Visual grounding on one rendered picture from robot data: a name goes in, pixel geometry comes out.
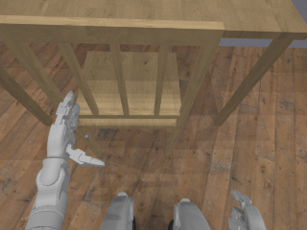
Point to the chair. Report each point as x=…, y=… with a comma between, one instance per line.
x=118, y=90

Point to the left robot forearm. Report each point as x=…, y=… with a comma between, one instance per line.
x=49, y=209

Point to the right robot thigh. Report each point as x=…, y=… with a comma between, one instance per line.
x=187, y=216

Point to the robot thigh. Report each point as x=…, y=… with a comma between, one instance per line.
x=119, y=214
x=187, y=216

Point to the right robot hand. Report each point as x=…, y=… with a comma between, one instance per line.
x=249, y=219

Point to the left robot thigh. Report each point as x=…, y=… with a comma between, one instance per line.
x=119, y=214

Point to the left robot hand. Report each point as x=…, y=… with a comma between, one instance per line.
x=61, y=133

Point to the table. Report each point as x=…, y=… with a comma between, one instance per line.
x=253, y=19

